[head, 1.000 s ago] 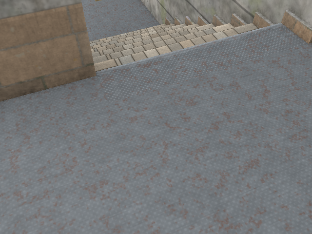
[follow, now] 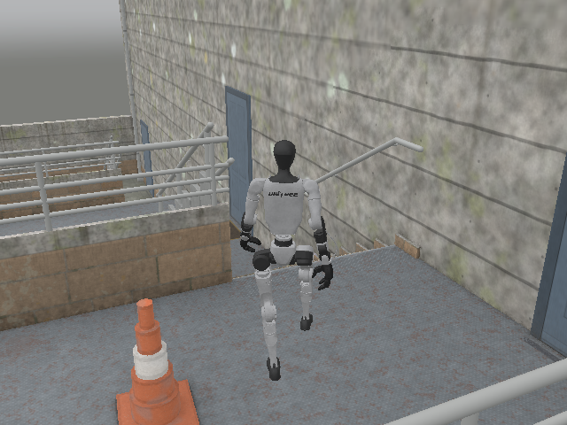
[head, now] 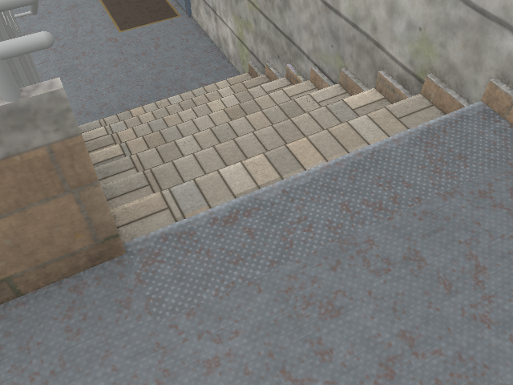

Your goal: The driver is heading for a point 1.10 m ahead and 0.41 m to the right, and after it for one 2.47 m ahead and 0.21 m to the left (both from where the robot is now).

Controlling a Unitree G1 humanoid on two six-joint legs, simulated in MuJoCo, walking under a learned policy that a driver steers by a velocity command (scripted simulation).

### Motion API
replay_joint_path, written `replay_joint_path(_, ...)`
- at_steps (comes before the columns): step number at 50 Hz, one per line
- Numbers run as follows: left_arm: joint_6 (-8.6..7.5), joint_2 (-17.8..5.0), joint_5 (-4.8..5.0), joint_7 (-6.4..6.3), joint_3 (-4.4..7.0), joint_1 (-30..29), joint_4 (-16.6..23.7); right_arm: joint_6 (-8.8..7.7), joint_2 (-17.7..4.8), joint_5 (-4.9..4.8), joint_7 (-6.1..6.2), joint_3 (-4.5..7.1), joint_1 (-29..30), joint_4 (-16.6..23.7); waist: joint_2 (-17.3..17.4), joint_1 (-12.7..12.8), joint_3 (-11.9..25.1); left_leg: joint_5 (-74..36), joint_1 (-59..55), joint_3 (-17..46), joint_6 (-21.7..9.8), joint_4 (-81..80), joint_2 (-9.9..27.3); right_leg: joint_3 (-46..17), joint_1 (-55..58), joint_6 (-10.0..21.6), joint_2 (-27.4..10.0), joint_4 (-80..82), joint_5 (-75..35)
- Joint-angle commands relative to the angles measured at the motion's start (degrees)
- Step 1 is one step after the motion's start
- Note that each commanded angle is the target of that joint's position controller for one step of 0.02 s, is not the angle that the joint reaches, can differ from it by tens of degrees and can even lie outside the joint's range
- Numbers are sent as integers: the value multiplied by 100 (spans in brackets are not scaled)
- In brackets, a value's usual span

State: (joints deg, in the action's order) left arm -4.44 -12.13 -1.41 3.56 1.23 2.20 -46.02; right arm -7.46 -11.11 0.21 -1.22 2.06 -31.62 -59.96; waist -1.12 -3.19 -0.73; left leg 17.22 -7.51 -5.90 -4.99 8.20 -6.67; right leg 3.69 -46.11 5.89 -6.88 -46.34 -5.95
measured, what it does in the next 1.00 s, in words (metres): walks ahead, turning right: right foot, then left foot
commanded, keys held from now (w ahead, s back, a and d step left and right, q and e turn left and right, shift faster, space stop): w+e+shift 0.94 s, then w+shift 0.06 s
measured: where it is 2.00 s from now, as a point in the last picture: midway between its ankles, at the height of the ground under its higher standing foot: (423, 183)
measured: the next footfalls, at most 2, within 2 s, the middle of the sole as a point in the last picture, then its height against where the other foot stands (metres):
right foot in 0.16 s outside the picture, level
left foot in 0.58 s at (255, 272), level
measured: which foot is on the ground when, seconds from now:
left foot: down 0.00-0.16, up 0.18-0.56, down 0.58-1.00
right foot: up 0.00-0.14, down 0.16-0.58, up 0.60-1.00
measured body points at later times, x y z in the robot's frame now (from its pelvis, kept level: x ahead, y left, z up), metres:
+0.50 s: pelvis +0.48 -0.05 +0.00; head +0.52 -0.06 +0.45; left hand +0.50 +0.24 -0.12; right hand +0.69 -0.31 -0.05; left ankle +0.76 +0.06 -0.68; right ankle +0.32 -0.04 -0.73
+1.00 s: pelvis +0.88 -0.22 -0.02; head +0.90 -0.24 +0.42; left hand +1.23 -0.28 -0.07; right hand +0.63 -0.33 -0.15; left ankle +0.79 +0.02 -0.73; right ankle +0.97 -0.39 -0.70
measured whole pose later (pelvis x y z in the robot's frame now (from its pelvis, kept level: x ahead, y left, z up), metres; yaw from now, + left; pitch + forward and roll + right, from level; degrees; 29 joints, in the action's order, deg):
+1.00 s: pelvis +0.88 -0.22 -0.02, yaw -49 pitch +1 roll +2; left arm -0.9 -16.7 -1.6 5.3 1.1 -4.3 -35.4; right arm -5.5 -15.5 1.6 0.5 2.0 -30.7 -52.3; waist -1.4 -4.3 -2.5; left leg 26.2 -14.5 -19.4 3.7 15.3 1.0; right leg 8.5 -40.9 11.1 -0.2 -45.9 3.9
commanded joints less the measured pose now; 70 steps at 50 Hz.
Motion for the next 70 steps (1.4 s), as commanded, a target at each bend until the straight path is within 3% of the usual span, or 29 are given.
replay_joint_path(1,-44,-146,109,35,-67,-621,356,-174,-721,-17,87,51,74,304,215,142,-952,-4097,1094,-51,-64,-986,1444,465,1162,234,486,944,-633)
replay_joint_path(6,-37,-757,37,-80,139,901,-67,121,-1328,264,479,166,128,339,923,1041,483,-8604,-569,-509,357,2404,1853,843,2764,561,1549,1304,674)
replay_joint_path(8,56,-1265,25,-181,451,3085,-670,182,-1428,293,432,246,892,588,823,2062,1184,-6176,1227,-506,230,6185,1448,-163,5237,1029,996,1441,1624)
replay_joint_path(9,152,-1843,-117,-180,633,2671,-663,38,-456,86,195,54,591,1073,-1446,1002,1313,849,4581,-30,590,8601,254,-3270,7225,2094,-597,1469,1322)
replay_joint_path(10,163,-1750,-42,-175,673,2447,-587,-92,-727,-34,208,18,1052,1428,-750,1103,1818,705,5647,1101,429,9095,353,-4861,7528,2460,-930,2596,2450)
replay_joint_path(13,95,-859,24,-274,460,1897,-655,-150,-789,237,130,-33,1846,1688,799,420,68,22,5178,1194,253,7260,1109,-3545,4868,1571,-303,3422,1956)
replay_joint_path(16,-89,-870,153,-336,379,1788,-561,210,-614,474,39,-115,1882,1882,670,1,-340,248,4637,957,616,6377,1360,-2781,3292,1426,282,3620,1503)
replay_joint_path(19,-200,-1099,153,-321,427,1980,-443,250,-608,370,-25,-213,3123,2478,341,273,-743,-958,4164,525,828,4612,1295,-2412,2289,1268,657,3916,477)
replay_joint_path(25,-130,-1335,198,-299,544,2553,-392,220,-755,156,0,-250,3835,2891,-230,820,-241,-2242,3352,498,560,2408,702,-2480,3897,661,595,3194,-1845)
replay_joint_path(29,-202,-1662,111,-292,612,1702,-76,155,-1761,135,302,197,852,2223,-278,-819,1501,-881,-375,957,363,2390,971,-2432,3245,225,869,-535,-2192)
replay_joint_path(30,-233,-597,57,-318,347,1693,132,162,-2059,315,386,293,-150,2015,1003,-856,2098,270,-1621,2427,337,2471,2566,-1885,2061,279,1261,-2566,2759)
replay_joint_path(31,-185,-530,466,-359,237,2600,540,195,-2387,430,284,385,568,2144,2696,52,2825,1370,-2049,5831,-276,1091,3728,-1326,708,150,1432,-3780,3500)
replay_joint_path(34,91,-1013,61,-277,311,1435,324,263,-969,360,173,155,1494,2191,162,-17,646,744,309,3240,-224,793,2737,-912,368,61,535,-3493,2140)
replay_joint_path(39,396,-486,-4,7,152,647,904,75,-606,74,46,60,901,1484,667,310,-55,-1982,1201,856,234,501,2244,-678,69,58,115,-3114,1793)
replay_joint_path(47,353,-653,-20,255,37,-736,1404,14,-1255,128,160,152,643,1266,279,337,-786,-4799,1123,-1145,506,94,1842,749,1150,470,623,-95,379)
replay_joint_path(52,325,-1412,-42,-117,443,2696,178,364,-1961,201,262,257,1077,1313,634,2065,740,-6844,1595,-916,180,4734,2098,137,5244,970,1329,1103,1786)
replay_joint_path(53,375,-1729,53,-233,533,2137,212,391,-1332,212,159,162,804,1363,-959,1281,782,19,3277,-871,362,7028,1024,-1499,6372,935,259,1481,1592)
replay_joint_path(54,342,-2057,-78,-227,536,1713,608,340,-969,-90,172,1,-75,1840,-1233,655,2050,1210,4602,160,509,8475,811,-4289,7436,2108,-1519,1877,-101)
replay_joint_path(55,295,-1627,-31,-267,497,1936,528,264,-1253,-72,230,56,867,1824,72,1026,1859,547,4707,666,549,8398,925,-4116,6863,1960,-1348,2354,-867)
replay_joint_path(56,228,-1540,-2,-373,466,1769,250,224,-1079,-117,221,17,958,1855,202,665,576,296,4842,678,592,7717,1112,-3288,5708,1750,-1328,2527,-1662)
replay_joint_path(58,-3,-1190,-83,-414,346,1370,177,366,-912,31,151,-49,1021,1615,821,255,-41,260,4023,990,569,6680,1266,-2052,4220,1191,-1037,2878,-2174)
replay_joint_path(59,-208,-859,83,-261,292,1024,363,335,-1116,-491,275,147,935,1527,629,273,104,429,3714,1421,548,6862,1291,-1940,3918,1091,-1002,2887,-1950)
replay_joint_path(60,-292,-809,212,-261,250,899,205,335,-1023,-515,260,151,900,1555,524,20,172,174,3588,1563,507,6322,1395,-1624,3685,758,-861,2979,-1633)
replay_joint_path(61,-304,-901,307,-330,256,722,125,352,-926,-415,207,143,1072,1669,344,-50,5,37,3388,1394,496,5853,1376,-1108,3303,430,-645,3245,-1753)
replay_joint_path(62,-307,-1154,211,-373,298,887,-64,531,-746,263,42,11,885,1581,193,-228,-530,-349,2967,658,477,5032,1102,-342,2686,261,-241,3499,-2771)
replay_joint_path(63,-263,-1024,35,-448,256,497,64,382,-712,-126,162,123,1711,1917,-123,-23,-304,-661,3166,693,528,5276,999,-132,2738,61,-12,3540,-3142)
replay_joint_path(67,-59,-964,-11,-856,140,384,411,107,-841,-74,183,228,1470,2061,-181,-40,378,-2744,2104,-656,806,3484,-175,855,2932,-473,720,1984,-4284)
replay_joint_path(69,-41,-1278,226,-901,241,212,595,135,-1130,-34,278,439,585,2074,-1045,-612,927,-1987,1152,-325,644,2649,-184,550,2899,-694,374,711,-4894)
replay_joint_path(70,-22,-1062,327,-890,188,-245,679,189,-1498,-16,238,579,-329,1824,-512,-1218,1071,-2800,371,432,343,1734,233,416,2594,-744,310,-722,-3132)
